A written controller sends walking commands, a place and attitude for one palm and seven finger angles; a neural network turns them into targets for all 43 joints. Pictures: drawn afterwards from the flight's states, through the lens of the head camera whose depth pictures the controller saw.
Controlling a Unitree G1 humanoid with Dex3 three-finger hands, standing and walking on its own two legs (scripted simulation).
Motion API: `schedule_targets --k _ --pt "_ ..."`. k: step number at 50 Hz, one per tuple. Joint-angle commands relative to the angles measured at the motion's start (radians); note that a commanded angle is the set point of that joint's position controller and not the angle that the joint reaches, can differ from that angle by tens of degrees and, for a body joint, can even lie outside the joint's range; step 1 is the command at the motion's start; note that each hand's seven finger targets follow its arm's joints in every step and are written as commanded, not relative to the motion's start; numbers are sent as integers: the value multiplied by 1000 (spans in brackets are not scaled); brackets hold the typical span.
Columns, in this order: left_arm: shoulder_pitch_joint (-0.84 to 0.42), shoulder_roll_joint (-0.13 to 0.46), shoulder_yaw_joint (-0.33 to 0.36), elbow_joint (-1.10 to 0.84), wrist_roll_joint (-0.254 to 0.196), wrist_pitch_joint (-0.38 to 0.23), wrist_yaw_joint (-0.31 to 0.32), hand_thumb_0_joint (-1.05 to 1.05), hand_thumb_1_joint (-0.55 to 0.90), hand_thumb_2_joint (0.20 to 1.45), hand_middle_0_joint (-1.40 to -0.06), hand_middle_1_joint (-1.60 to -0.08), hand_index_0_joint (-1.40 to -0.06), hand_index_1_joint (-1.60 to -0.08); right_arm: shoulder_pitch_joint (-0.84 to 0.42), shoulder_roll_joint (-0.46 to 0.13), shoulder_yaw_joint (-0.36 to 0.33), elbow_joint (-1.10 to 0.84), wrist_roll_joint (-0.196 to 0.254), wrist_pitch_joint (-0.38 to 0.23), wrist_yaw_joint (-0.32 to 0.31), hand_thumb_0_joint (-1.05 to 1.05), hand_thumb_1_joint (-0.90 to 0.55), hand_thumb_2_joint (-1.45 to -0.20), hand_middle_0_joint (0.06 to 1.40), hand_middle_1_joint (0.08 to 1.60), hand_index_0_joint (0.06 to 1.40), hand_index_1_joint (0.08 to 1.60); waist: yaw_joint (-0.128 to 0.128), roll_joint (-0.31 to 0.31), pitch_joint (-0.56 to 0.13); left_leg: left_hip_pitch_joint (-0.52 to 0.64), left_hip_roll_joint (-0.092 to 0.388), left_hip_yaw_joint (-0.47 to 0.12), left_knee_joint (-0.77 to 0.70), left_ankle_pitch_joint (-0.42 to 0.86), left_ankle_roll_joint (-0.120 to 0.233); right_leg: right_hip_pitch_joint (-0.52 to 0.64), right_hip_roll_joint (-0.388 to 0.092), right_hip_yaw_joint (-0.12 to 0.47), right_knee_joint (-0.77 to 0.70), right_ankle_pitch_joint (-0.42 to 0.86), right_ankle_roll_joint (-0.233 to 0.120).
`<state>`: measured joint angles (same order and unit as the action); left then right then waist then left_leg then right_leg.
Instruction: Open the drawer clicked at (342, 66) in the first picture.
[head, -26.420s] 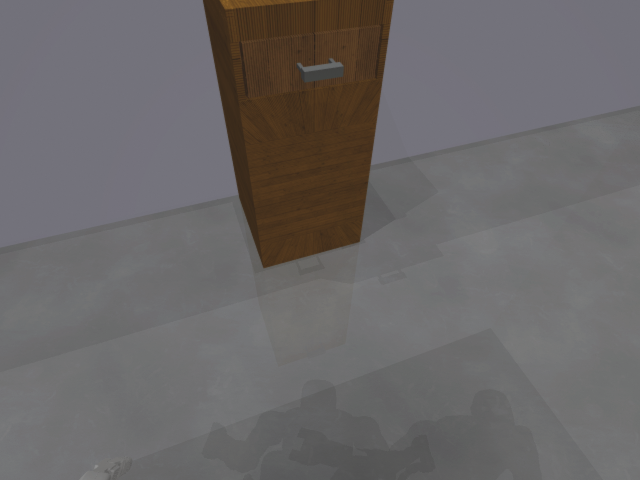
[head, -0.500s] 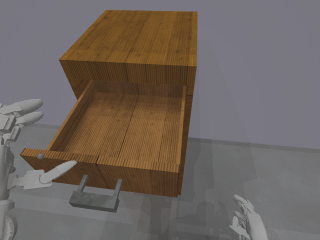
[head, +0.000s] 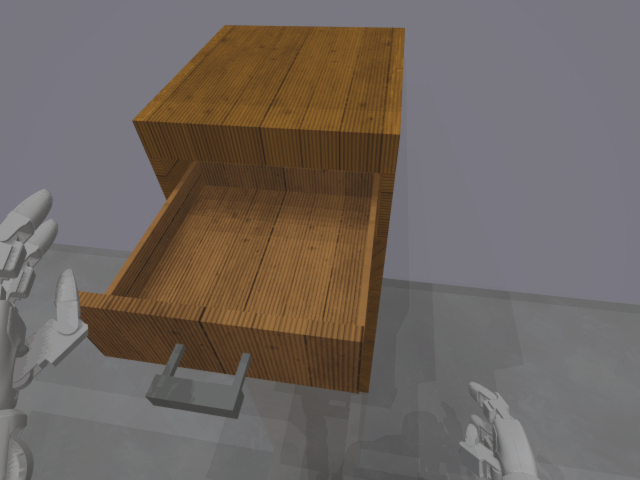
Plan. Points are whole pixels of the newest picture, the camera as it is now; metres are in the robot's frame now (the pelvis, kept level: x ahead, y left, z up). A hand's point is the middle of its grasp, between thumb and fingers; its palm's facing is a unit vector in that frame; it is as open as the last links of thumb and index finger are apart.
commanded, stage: draw the hand back to the body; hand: left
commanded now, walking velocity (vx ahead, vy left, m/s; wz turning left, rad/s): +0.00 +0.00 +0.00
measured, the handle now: (203, 376) +0.22 +0.18 +0.02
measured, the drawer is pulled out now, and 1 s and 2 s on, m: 0.30 0.30 0.30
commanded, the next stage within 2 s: step back with the hand held close in 0.04 s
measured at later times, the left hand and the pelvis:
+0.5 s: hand (69, 350) +0.17 +0.24 +0.18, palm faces +0.31 -0.78 -0.54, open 7.4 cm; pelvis -0.03 +0.01 -0.01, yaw +1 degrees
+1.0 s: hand out of the picture +0.06 +0.24 +0.20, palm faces +0.48 -0.77 -0.42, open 7.4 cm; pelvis -0.13 -0.01 -0.02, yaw +4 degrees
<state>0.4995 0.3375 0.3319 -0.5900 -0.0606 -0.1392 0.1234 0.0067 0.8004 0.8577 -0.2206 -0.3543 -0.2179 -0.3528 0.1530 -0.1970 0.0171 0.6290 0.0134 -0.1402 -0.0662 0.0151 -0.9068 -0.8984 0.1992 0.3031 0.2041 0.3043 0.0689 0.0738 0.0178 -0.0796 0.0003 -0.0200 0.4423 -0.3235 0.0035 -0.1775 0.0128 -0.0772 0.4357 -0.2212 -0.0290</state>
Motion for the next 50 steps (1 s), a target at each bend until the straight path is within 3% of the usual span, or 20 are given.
schedule_targets --k 1,7,8,10,13,15,19,24,31,34,37,39,40,43,45,46,47,48,49,50 --pt "-63 177 131 -190 -7 -58 25 0 900 900 -200 -300 -200 -300 -130 -94 -33 -160 3 -55 -15 0 -900 -900 200 300 200 300 -6 -10 -84 -83 42 4 -66 262 -1 100 -56 33 -53 154 2" --pt "-54 167 124 -182 -6 -66 22 0 900 900 -200 -300 -200 -300 -129 -98 -37 -159 6 -57 -13 0 -900 -900 200 300 200 300 -7 -9 -88 -83 41 7 -62 247 3 95 -58 37 -58 140 3" --pt "-188 314 285 -271 -3 -117 30 0 900 900 -200 -300 -200 -300 -57 -129 -38 -194 10 -36 -15 0 -900 -900 200 300 200 300 -63 -58 -6 -148 54 -38 -22 165 30 -1 -117 153 -110 167 4" --pt "-102 243 227 -189 14 -131 27 0 900 900 -200 -300 -200 -300 -67 -113 -41 -170 2 -18 -22 0 -900 -900 200 300 200 300 -82 -148 -35 -112 47 -53 37 167 32 -30 -167 166 -115 229 -16" --pt "12 191 183 -156 13 -122 18 0 900 900 -200 -300 -200 -300 -65 -118 -48 -185 13 0 -13 0 -900 -900 200 300 200 300 -85 -123 -148 -87 38 -12 91 210 32 -14 -216 160 -83 301 -28" --pt "64 201 198 -179 9 -129 21 0 900 900 -200 -300 -200 -300 -63 -126 -55 -192 17 12 -11 0 -900 -900 200 300 200 300 -84 -55 -203 -99 61 -24 61 318 29 29 -205 128 -23 352 -24" --pt "111 259 259 -263 13 -140 31 0 900 900 -200 -300 -200 -300 -83 -129 -74 -219 15 33 -11 0 -900 -900 200 300 200 300 -78 -60 -239 -165 94 -70 48 450 23 74 -172 92 58 405 -15" --pt "136 284 287 -354 10 -155 37 0 900 900 -200 -300 -200 -300 -76 -131 -80 -244 7 29 -14 0 -900 -900 200 300 200 300 -71 14 -223 -240 115 -120 32 478 10 56 -142 79 118 354 -19" --pt "117 231 264 -306 23 -173 63 0 900 900 -200 -300 -200 -300 -26 -128 -83 -221 -45 -15 -30 0 -900 -900 200 300 200 300 -80 119 -127 -407 213 -177 -69 376 57 4 -57 51 268 -80 16" --pt "75 231 261 -290 32 -177 75 0 900 900 -200 -300 -200 -300 3 -127 -83 -195 -49 -35 -32 0 -900 -900 200 300 200 300 -84 103 -111 -419 219 -168 -30 330 78 1 -58 74 246 -99 12" --pt "54 206 220 -280 26 -165 68 0 900 900 -200 -300 -200 -300 16 -136 -79 -205 -32 -29 -22 0 -900 -900 200 300 200 300 -97 -61 -147 -401 107 -113 176 128 38 -8 -188 237 67 169 -51" --pt "-3 235 229 -274 25 -160 69 0 900 900 -200 -300 -200 -300 28 -138 -82 -192 -26 -20 -20 0 -900 -900 200 300 200 300 -102 -206 -124 -248 -22 -26 410 -217 3 -263 -361 446 -199 -160 -130" --pt "-24 232 216 -257 21 -151 71 0 900 900 -200 -300 -200 -300 23 -120 -73 -181 -18 -8 -17 0 -900 -900 200 300 200 300 -93 -256 -107 -187 -13 -8 514 -246 5 -349 -384 425 -264 -380 -127" --pt "-23 247 234 -246 21 -140 55 0 900 900 -200 -300 -200 -300 -37 -104 -48 -203 -10 -7 -13 0 -900 -900 200 300 200 300 -86 -292 -104 -182 15 39 396 -181 14 -278 -303 251 -192 -212 -81" --pt "-11 243 232 -235 19 -141 53 0 900 900 -200 -300 -200 -300 -37 -106 -34 -202 -12 -3 -22 0 -900 -900 200 300 200 300 -94 -159 -67 -158 25 44 90 -118 19 -262 -245 187 -106 -209 -31" --pt "-1 234 221 -256 18 -152 53 0 900 900 -200 -300 -200 -300 -31 -119 -37 -203 -17 -8 -26 0 -900 -900 200 300 200 300 -91 -51 -37 -197 71 -5 -57 -137 39 -235 -198 164 -17 -233 -6" --pt "-8 223 221 -281 22 -169 62 0 900 900 -200 -300 -200 -300 -35 -139 -47 -206 -31 -21 -29 0 -900 -900 200 300 200 300 -89 132 -1 -336 217 -198 -194 -192 106 -208 -95 122 197 -224 19" --pt "-22 213 217 -304 40 -185 81 0 900 900 -200 -300 -200 -300 -41 -135 -57 -202 -45 -41 -28 0 -900 -900 200 300 200 300 -98 246 6 -449 345 -300 -217 -20 160 -184 -1 67 446 -258 40" --pt "-12 241 242 -290 40 -189 90 0 900 900 -200 -300 -200 -300 -44 -113 -64 -174 -49 -56 -28 0 -900 -900 200 300 200 300 -101 264 -12 -470 384 -284 -214 81 180 -213 -3 109 633 -309 36" --pt "-5 243 255 -308 33 -186 88 0 900 900 -200 -300 -200 -300 -24 -111 -70 -167 -54 -62 -21 0 -900 -900 200 300 200 300 -98 166 -44 -461 364 -226 -169 180 177 -205 8 133 724 -310 35"
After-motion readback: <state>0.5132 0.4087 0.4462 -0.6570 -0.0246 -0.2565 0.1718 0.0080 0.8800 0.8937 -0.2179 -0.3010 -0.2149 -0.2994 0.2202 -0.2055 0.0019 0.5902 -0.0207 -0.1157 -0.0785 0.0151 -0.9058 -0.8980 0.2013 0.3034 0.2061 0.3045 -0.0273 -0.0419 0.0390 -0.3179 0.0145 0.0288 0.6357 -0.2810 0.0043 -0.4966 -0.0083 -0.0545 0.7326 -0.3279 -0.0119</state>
